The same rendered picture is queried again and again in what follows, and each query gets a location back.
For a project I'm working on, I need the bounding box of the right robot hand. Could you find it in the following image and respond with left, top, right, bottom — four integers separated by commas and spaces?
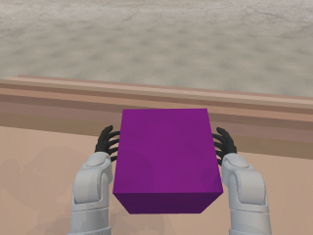
212, 127, 237, 166

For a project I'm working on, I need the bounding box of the robot right forearm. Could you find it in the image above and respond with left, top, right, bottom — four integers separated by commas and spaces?
221, 153, 274, 235

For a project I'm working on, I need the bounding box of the robot left forearm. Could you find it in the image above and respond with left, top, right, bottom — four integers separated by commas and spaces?
67, 152, 113, 235

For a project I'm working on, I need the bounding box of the left robot hand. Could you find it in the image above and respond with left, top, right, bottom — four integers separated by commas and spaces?
94, 125, 120, 162

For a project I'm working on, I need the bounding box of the carton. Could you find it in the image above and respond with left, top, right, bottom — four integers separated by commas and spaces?
112, 108, 224, 214

